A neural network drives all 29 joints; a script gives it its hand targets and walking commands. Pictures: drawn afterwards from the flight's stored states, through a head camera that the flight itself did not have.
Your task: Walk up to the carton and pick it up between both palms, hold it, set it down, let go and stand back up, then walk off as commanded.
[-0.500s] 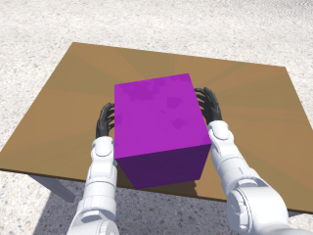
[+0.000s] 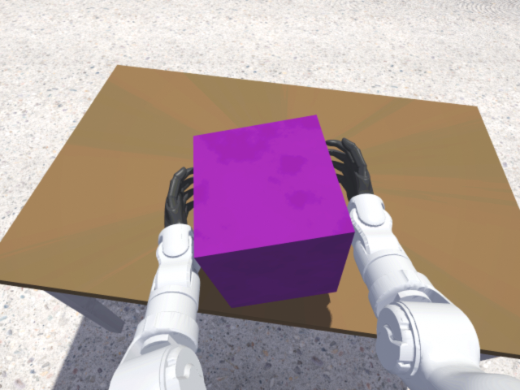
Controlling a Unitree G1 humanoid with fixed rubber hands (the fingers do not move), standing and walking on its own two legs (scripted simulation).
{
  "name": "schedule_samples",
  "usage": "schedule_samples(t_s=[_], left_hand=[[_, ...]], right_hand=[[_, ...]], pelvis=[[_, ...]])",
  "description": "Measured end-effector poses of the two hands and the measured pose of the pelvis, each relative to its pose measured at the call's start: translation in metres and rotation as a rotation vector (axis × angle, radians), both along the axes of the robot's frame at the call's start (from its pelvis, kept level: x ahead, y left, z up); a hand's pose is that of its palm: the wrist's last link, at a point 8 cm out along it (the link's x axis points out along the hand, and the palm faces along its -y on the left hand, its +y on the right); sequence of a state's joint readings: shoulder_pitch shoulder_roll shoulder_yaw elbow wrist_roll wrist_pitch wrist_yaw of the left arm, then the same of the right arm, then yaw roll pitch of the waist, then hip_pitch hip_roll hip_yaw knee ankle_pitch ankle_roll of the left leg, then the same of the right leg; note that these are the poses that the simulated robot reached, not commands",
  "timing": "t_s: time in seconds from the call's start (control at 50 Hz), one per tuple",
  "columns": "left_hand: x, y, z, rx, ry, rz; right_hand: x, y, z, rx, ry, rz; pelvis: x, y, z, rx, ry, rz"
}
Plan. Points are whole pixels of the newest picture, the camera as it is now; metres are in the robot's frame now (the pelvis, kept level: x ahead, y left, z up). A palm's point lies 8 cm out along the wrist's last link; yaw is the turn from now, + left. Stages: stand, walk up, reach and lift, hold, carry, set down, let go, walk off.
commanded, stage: set down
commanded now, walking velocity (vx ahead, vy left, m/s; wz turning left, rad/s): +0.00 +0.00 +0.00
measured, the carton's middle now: (270, 219) +0.39 +0.02 -0.01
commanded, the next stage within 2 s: none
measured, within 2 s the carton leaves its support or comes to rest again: rests again in 1.20 s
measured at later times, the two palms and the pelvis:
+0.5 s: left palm (178, 219) +0.35 +0.17 +0.02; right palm (356, 187) +0.42 -0.11 +0.06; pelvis +0.00 +0.00 +0.00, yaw +0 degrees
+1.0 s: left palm (170, 221) +0.36 +0.19 +0.00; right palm (355, 192) +0.42 -0.11 +0.05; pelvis +0.00 +0.00 +0.00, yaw +0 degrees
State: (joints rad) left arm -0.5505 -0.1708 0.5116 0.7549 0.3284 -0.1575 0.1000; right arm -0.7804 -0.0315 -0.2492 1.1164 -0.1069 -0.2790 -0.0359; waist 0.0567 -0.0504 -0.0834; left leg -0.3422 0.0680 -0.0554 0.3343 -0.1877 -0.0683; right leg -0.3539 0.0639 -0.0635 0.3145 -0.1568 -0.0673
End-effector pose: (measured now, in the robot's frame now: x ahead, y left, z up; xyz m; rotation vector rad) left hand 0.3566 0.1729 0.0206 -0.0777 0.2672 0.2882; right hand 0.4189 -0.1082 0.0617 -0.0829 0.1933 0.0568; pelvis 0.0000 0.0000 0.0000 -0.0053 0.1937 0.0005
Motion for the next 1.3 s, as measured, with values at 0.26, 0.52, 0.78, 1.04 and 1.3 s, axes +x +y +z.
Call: schedule_samples(t_s=[0.26,0.52,0.78,1.04,1.3], left_hand=[[-0.006,0.001,0.002,-0.009,-0.034,0.018],[-0.001,0.000,-0.002,-0.030,-0.016,0.019],[-0.002,-0.001,-0.004,-0.037,-0.032,0.024],[0.001,0.024,-0.020,0.123,0.039,-0.031],[-0.002,0.035,-0.036,0.099,0.001,-0.053]], right_hand=[[-0.003,0.002,0.005,-0.029,-0.039,0.020],[0.002,0.000,-0.001,-0.026,-0.011,0.017],[0.002,-0.002,-0.003,-0.023,-0.018,0.021],[0.001,-0.001,-0.015,-0.008,0.043,-0.004],[-0.006,0.001,-0.041,-0.008,0.103,-0.031]], pelvis=[[-0.003,0.001,0.000,0.000,-0.005,0.000],[0.002,0.002,0.000,0.000,0.003,0.001],[0.002,0.001,0.000,0.001,0.004,0.001],[-0.001,0.003,-0.002,-0.007,0.010,-0.002],[-0.005,0.017,-0.010,-0.024,0.119,-0.008]])
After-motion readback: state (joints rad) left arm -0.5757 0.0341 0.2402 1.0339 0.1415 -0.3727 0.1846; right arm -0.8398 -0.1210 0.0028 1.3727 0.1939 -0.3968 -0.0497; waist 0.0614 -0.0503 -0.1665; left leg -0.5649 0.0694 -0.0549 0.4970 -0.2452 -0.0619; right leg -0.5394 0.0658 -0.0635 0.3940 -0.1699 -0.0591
